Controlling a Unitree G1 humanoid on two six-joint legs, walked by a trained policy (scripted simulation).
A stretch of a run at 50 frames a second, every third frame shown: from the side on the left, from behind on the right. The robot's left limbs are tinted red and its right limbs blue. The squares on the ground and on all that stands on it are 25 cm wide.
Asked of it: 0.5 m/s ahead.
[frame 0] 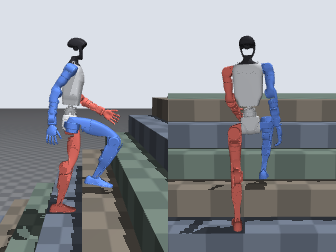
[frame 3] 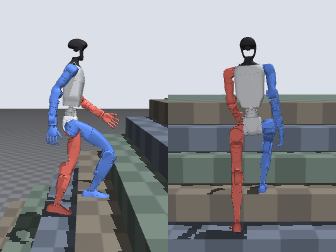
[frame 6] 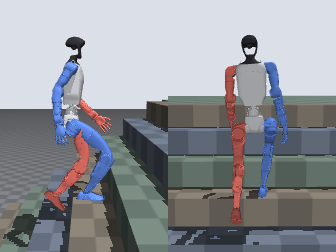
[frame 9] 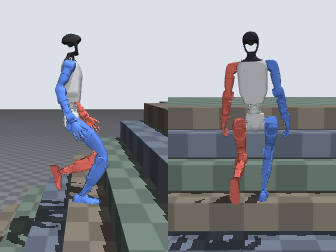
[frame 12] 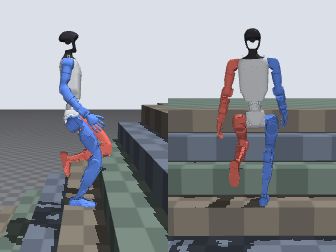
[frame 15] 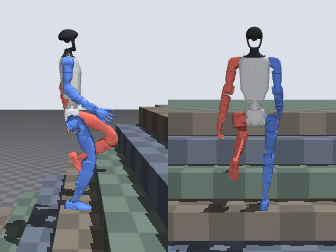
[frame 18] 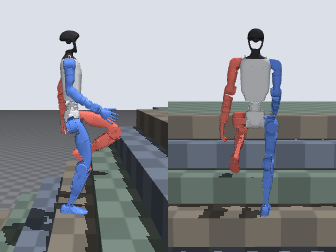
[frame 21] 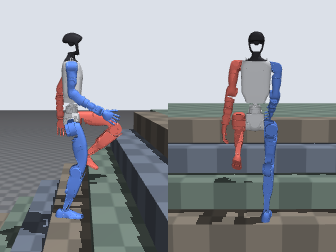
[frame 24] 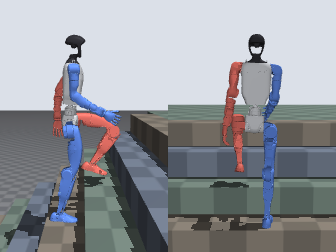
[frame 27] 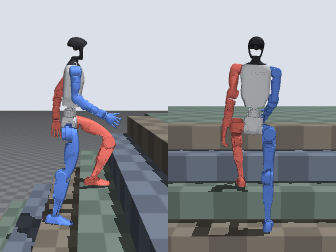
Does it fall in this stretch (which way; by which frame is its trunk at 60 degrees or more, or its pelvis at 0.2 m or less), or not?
no
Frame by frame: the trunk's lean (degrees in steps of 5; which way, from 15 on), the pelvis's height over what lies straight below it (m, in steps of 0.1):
0: 5, 0.8
3: 5, 0.8
6: 5, 0.8
9: 5, 0.7
12: 5, 0.7
15: 5, 0.7
18: 5, 0.8
21: 0, 0.8
24: 5, 0.8
27: 5, 0.8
